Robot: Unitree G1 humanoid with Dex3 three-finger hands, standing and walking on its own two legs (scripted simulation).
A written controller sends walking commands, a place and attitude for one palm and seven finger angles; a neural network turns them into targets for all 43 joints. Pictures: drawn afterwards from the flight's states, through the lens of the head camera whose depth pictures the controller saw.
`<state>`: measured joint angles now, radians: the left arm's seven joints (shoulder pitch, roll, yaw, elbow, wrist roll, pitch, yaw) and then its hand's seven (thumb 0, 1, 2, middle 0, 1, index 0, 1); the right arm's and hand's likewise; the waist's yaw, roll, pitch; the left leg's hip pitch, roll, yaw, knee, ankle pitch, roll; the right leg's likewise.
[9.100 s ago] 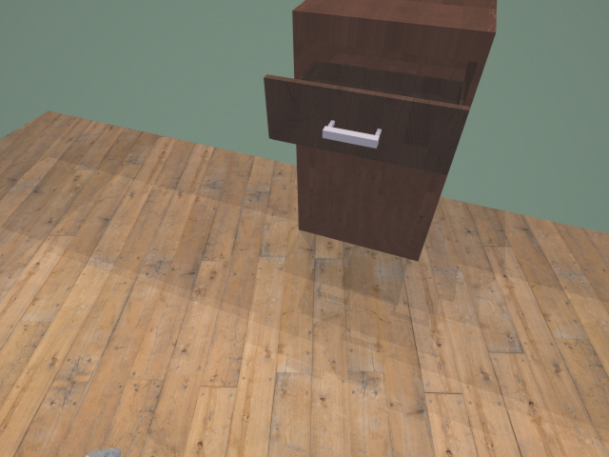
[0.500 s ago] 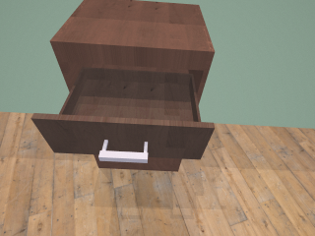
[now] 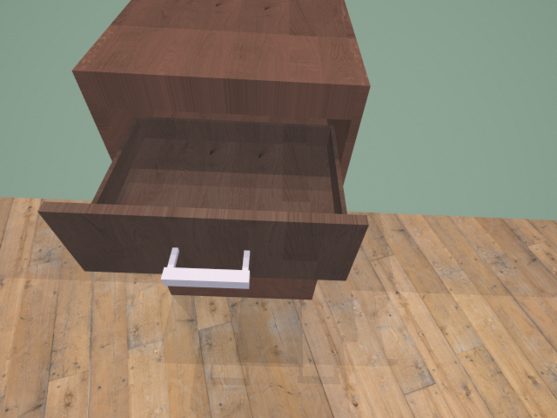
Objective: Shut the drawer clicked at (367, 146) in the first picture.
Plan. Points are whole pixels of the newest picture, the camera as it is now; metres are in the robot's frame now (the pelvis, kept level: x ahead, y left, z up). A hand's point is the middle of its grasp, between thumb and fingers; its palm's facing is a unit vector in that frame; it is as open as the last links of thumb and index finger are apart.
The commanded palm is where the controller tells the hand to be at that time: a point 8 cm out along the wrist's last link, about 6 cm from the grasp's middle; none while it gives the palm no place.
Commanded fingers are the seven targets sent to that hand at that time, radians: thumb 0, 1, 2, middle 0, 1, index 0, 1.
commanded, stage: raise the hand and make a fist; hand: left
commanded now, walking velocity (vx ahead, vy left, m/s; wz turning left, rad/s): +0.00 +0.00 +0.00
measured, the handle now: (208, 266) +0.35 +0.14 -0.02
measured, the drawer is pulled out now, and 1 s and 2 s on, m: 0.27 0.27 0.27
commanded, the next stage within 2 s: bring the fist close to the handle in 1.84 s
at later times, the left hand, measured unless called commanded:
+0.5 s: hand out of the picture +0.13 +0.14 -0.01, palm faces +0.19 -0.98 -0.08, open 5.2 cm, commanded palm +0.11 +0.19 -0.01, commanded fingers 0.00 0.90 0.90 -0.78 -0.93 -0.78 -0.93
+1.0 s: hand (192, 384) +0.16 +0.12 +0.02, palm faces +0.02 -1.00 -0.03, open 3.2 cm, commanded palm +0.13 +0.17 +0.04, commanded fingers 0.00 0.90 0.90 -1.28 -1.47 -1.28 -1.47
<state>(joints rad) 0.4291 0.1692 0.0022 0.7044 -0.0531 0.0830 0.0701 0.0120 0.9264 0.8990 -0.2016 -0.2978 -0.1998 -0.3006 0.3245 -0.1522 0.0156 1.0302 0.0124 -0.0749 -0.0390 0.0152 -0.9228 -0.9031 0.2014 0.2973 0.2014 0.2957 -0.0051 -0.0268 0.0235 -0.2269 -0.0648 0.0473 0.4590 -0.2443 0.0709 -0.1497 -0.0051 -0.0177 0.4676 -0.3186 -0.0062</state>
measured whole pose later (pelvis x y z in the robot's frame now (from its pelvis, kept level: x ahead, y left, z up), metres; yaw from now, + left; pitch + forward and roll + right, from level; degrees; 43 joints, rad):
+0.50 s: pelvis -0.04 -0.06 -0.08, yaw +3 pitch +11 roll +0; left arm 0.57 0.21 0.12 -0.07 -0.25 -0.52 -0.15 0.02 0.91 0.90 -0.59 -0.72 -0.59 -0.72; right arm 0.15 -0.23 -0.01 0.48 0.03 -0.19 -0.05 0.01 -0.91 -0.90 0.20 0.30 0.20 0.30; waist 0.03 0.01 -0.16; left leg -0.82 -0.01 -0.04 1.10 -0.47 -0.01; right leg -0.75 0.06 -0.16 1.07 -0.53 -0.11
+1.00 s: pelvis -0.02 -0.04 -0.05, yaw +1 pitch +9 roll +0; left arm 0.59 0.18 0.04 -0.19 -0.25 -0.38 -0.16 0.01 0.91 0.90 -1.09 -1.26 -1.08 -1.26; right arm 0.27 -0.28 -0.03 0.56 0.05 -0.23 -0.06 0.02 -0.90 -0.90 0.20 0.30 0.20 0.30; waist -0.02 0.04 -0.11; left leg -0.65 -0.02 0.01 0.91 -0.42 0.02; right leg -0.60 0.05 -0.10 0.89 -0.46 -0.08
